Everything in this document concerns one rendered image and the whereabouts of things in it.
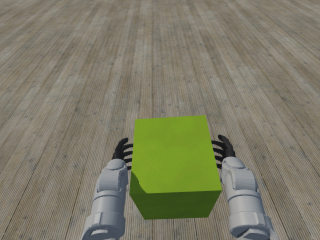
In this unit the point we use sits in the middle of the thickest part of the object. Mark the right robot hand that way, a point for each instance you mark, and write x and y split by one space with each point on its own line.
227 149

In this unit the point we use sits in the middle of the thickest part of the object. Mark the left robot hand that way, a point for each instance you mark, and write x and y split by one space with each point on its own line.
120 154

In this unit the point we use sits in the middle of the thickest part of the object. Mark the carton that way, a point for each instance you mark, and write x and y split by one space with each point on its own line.
174 173

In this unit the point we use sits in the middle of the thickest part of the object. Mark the left robot forearm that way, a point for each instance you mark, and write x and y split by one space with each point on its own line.
106 219

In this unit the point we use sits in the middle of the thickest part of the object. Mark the right robot forearm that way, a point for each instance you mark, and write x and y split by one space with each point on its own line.
247 215

